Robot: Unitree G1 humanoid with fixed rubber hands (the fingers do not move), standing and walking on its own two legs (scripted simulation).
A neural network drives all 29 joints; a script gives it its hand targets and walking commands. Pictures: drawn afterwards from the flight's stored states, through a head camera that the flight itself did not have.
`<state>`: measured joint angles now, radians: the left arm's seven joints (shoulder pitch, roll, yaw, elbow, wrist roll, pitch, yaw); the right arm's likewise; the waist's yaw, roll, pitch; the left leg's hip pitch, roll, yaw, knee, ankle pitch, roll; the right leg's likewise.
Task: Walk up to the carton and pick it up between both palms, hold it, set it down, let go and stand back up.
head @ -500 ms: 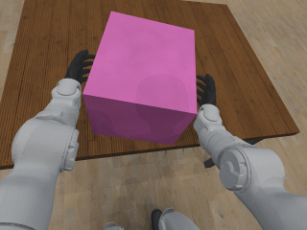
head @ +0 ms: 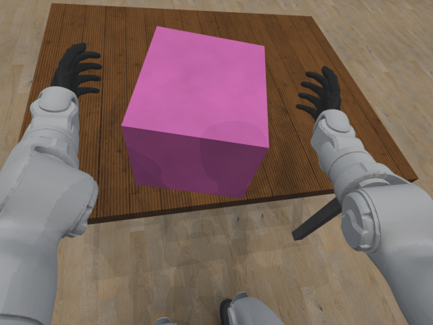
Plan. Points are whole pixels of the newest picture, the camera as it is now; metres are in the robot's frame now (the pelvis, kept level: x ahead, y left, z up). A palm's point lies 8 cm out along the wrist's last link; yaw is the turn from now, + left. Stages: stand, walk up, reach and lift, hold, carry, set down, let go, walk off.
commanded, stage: set down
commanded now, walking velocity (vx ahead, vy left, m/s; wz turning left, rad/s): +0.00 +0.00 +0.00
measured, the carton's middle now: (200, 114) +0.53 -0.07 +0.03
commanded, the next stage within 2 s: none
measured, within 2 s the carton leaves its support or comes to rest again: neither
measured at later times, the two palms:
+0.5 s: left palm (71, 48) +0.55 +0.14 +0.18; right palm (338, 90) +0.43 -0.27 +0.17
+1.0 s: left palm (43, 106) +0.49 +0.20 +0.13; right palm (323, 133) +0.38 -0.24 +0.12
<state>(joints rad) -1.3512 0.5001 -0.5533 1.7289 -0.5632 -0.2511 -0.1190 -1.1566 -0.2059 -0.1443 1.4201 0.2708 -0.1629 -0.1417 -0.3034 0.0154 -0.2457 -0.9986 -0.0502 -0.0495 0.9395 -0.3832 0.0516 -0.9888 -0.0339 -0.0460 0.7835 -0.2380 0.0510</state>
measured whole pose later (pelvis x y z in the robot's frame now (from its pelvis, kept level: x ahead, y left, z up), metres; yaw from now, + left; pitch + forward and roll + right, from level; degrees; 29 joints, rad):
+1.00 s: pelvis +0.03 +0.00 +0.05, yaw -3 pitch +10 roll -3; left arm -0.87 0.53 -0.17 1.24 -0.39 -0.07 -0.18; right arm -0.65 -0.11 -0.04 0.88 0.28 -0.07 -0.30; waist -0.16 0.00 -0.09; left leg -0.46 -0.01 0.00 0.60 -0.31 0.06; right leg -0.46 0.00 0.01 0.39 -0.11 0.04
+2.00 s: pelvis +0.04 -0.01 +0.05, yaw -4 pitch -3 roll -4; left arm -0.23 0.57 0.01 0.56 -0.32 0.00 -0.26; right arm -0.01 0.01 0.05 0.36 0.21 -0.15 -0.41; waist -0.03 -0.03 0.12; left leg -0.17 0.02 0.02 0.59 -0.36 0.04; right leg -0.19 0.03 0.00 0.40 -0.16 0.03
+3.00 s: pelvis +0.05 -0.01 +0.06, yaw -3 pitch -8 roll -3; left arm 0.16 0.43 -0.05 0.44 -0.25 -0.13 -0.19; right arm 0.21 -0.05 0.01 0.48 0.15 -0.30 -0.24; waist 0.03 0.03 0.15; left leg -0.02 0.01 0.02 0.54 -0.38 0.04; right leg -0.05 0.02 0.01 0.40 -0.21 0.03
